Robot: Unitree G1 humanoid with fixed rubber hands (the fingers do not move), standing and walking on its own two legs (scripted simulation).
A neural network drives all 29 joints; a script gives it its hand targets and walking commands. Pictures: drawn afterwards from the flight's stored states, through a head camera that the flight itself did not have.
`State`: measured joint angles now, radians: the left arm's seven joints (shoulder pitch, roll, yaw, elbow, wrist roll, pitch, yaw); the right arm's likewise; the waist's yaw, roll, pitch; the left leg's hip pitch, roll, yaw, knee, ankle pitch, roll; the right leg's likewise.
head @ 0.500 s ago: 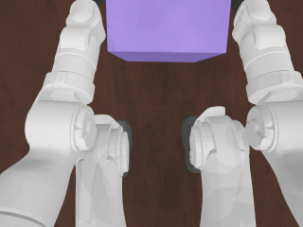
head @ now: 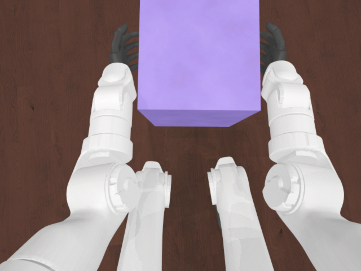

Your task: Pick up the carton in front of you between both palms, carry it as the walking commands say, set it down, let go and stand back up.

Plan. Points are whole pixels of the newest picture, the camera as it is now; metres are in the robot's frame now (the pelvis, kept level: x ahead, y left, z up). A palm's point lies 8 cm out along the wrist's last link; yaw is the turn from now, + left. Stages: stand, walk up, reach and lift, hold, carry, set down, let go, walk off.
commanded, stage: reach and lift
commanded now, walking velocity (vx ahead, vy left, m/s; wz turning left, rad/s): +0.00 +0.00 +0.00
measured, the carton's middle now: (194, 77) +0.51 -0.03 -0.13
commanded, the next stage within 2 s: none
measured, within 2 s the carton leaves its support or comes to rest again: neither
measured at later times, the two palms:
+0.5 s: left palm (80, 46) +0.47 +0.13 +0.09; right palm (315, 41) +0.46 -0.17 +0.09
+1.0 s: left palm out of the picture +0.43 +0.14 +0.24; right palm out of the picture +0.42 -0.16 +0.24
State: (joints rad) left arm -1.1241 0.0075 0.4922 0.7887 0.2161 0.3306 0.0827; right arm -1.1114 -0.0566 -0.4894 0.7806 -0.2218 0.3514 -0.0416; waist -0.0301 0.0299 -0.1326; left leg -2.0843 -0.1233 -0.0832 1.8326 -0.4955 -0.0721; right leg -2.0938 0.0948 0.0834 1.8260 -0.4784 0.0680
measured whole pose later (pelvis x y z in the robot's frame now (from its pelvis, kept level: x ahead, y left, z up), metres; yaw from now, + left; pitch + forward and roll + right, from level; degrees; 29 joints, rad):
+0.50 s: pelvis +0.04 +0.00 +0.13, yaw +0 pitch +35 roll +0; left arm -0.75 -0.08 0.40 0.65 0.17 0.33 0.08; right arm -0.75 0.04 -0.41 0.65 -0.18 0.35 -0.04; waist -0.02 0.02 -0.24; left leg -1.56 -0.11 -0.11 1.44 -0.50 -0.05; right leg -1.57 0.09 0.11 1.44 -0.48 0.05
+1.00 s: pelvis +0.10 +0.00 +0.26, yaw -1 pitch +16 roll +0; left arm -0.36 -0.14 0.31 0.55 0.19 0.33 0.05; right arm -0.36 0.12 -0.32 0.55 -0.20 0.34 -0.03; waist -0.01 0.01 -0.18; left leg -0.74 -0.08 -0.14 0.83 -0.36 -0.02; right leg -0.75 0.07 0.13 0.82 -0.35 0.03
